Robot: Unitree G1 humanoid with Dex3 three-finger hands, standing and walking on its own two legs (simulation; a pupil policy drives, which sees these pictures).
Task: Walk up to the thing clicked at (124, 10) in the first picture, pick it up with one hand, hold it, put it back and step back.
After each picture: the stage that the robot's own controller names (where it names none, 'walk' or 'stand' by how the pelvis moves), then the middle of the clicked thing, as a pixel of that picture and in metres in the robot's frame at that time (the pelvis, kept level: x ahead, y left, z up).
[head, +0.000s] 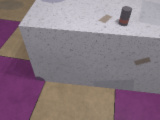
stand; (125, 16) +0.97 -0.28 -0.08
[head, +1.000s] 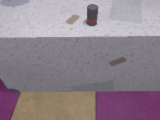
rise first; (92, 15) +0.89 -0.01 -0.05
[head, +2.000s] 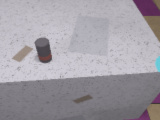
walk; (43, 50) +0.58 +0.23 -0.06
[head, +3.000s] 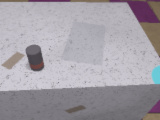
stand; (35, 58) +0.54 +0.23 -0.06
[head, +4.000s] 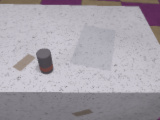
stand; (45, 61) +0.54 +0.20 -0.07
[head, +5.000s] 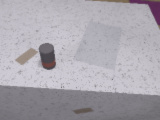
stand; (47, 56) +0.54 +0.19 -0.07
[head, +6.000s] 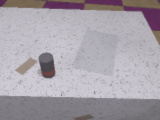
stand; (47, 65) +0.53 +0.18 -0.08
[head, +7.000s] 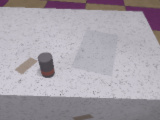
stand; (46, 65) +0.53 +0.18 -0.08
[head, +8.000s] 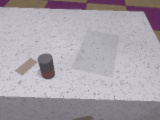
stand; (46, 66) +0.52 +0.19 -0.08
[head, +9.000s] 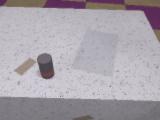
stand; (46, 66) +0.52 +0.19 -0.08
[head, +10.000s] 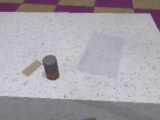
rise first; (51, 68) +0.52 +0.20 -0.08
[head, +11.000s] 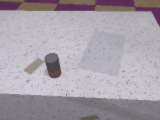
go down; (53, 66) +0.53 +0.19 -0.08
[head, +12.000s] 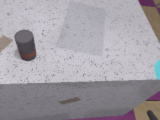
go down; (26, 46) +0.53 +0.18 -0.03
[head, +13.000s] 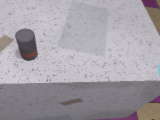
approach; (27, 45) +0.52 +0.18 -0.02
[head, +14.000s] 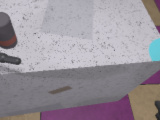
close in; (3, 31) +0.54 +0.21 +0.01
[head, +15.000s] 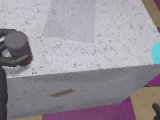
lift; (20, 49) +0.47 +0.16 +0.01
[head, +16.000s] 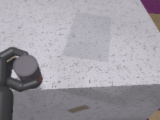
lift; (29, 73) +0.37 +0.17 +0.07
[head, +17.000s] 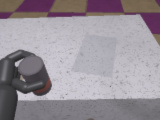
hold; (36, 76) +0.32 +0.15 +0.15
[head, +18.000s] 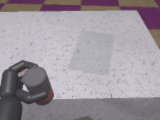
hold; (39, 86) +0.31 +0.14 +0.09
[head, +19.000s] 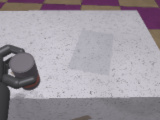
crouch; (26, 72) +0.34 +0.18 +0.12
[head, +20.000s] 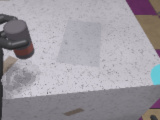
lower; (20, 40) +0.47 +0.17 +0.13
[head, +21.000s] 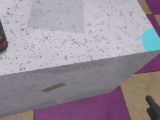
lower; out of the picture +0.52 +0.20 +0.03
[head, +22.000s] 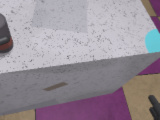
lower; out of the picture +0.51 +0.19 +0.03
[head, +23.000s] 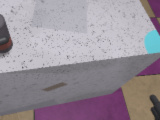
lower; out of the picture +0.51 +0.19 +0.03
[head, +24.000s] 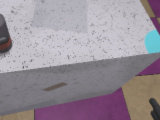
lower; out of the picture +0.51 +0.19 +0.03
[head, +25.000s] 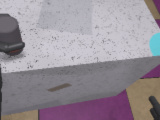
open; (10, 37) +0.50 +0.17 +0.03
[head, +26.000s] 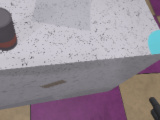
rise; (2, 31) +0.49 +0.18 +0.03
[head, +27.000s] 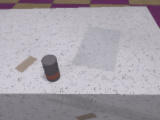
sink last; (51, 68) +0.49 +0.17 -0.03
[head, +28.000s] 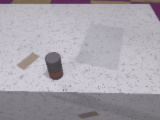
stand; (54, 66) +0.49 +0.16 -0.03
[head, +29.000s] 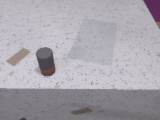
stand; (46, 62) +0.49 +0.17 -0.02
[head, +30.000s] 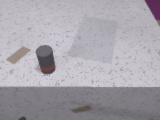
stand; (46, 60) +0.50 +0.17 -0.01
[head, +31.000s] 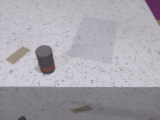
stand; (45, 60) +0.49 +0.17 -0.01
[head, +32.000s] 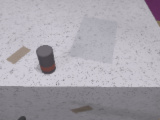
stand; (46, 60) +0.50 +0.17 -0.01
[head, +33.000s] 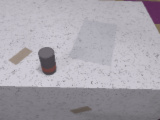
stand; (48, 61) +0.50 +0.17 -0.03
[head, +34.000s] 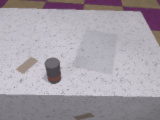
walk; (53, 71) +0.50 +0.15 -0.08
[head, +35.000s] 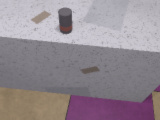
walk; (65, 21) +0.71 +0.09 -0.04
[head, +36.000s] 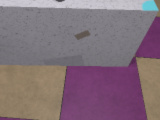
walk; out of the picture +0.99 +0.15 -0.05
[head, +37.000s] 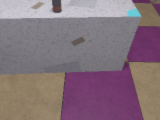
stand; (56, 3) +1.10 +0.20 -0.07
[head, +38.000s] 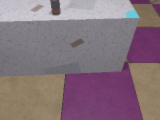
stand; (55, 6) +1.10 +0.21 -0.08
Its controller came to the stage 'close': yes
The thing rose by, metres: 0.21
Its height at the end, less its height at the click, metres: +0.00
